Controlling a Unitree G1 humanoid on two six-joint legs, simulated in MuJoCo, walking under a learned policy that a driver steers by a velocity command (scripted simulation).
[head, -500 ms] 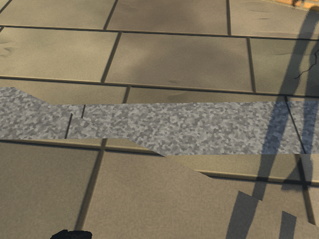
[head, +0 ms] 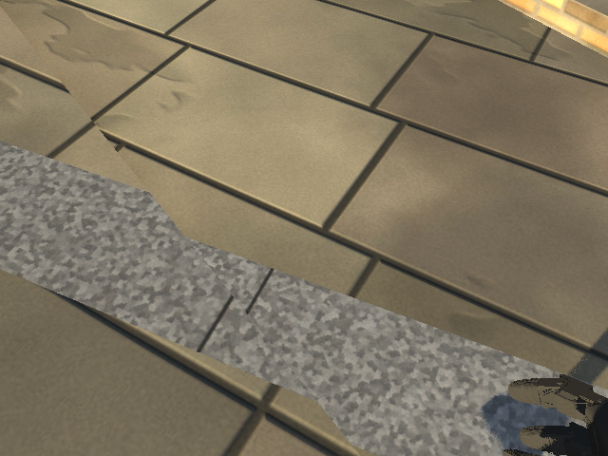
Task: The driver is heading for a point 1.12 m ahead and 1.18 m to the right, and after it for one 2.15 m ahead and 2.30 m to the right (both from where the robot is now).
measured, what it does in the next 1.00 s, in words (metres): goes down, turning right: left foot, then right foot 0.16 m lower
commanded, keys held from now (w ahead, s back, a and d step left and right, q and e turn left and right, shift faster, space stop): w+e+shift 1.00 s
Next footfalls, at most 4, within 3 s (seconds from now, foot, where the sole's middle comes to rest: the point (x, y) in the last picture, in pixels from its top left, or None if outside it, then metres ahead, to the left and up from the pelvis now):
0.12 left None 0.29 0.13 -0.78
0.62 right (397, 426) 0.64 -0.14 -0.94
0.94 left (415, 280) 1.09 -0.20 -0.94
1.40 right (566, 295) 1.08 -0.64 -0.94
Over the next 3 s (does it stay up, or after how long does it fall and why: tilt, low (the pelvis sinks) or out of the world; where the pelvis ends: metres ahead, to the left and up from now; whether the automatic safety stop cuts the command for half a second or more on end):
stays up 1.43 -1.86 -0.15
